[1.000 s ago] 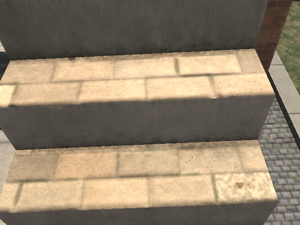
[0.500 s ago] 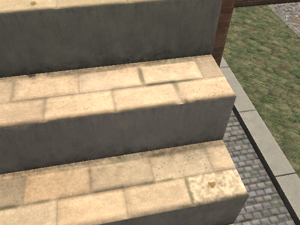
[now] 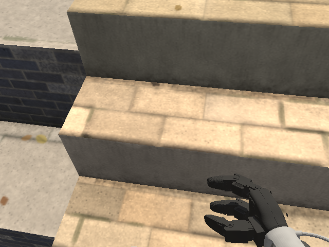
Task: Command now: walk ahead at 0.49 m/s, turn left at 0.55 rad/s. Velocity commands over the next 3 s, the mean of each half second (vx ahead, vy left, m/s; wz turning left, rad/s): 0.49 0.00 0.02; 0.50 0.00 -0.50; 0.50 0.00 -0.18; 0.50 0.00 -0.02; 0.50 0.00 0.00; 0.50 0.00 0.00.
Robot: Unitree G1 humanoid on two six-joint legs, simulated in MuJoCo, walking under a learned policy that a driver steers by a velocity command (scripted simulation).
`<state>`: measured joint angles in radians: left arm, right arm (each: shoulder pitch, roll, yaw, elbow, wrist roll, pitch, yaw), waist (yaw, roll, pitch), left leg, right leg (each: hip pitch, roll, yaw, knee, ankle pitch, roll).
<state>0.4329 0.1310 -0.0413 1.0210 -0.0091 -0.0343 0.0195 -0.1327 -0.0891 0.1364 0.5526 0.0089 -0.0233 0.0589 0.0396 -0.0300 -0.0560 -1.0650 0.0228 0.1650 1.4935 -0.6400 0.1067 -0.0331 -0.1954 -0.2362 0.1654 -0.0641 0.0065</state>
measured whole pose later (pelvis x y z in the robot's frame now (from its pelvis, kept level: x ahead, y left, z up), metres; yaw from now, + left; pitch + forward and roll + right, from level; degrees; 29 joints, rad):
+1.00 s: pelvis +0.35 +0.04 +0.38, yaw -19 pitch +4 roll +1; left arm 0.25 0.16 -0.03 1.02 0.06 0.00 -0.04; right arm 0.07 -0.11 0.11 0.75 -0.04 -0.11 0.02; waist -0.03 0.02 -0.17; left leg -1.15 0.03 0.01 2.15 -0.07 0.06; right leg -0.48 0.03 0.08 0.70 -0.29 -0.06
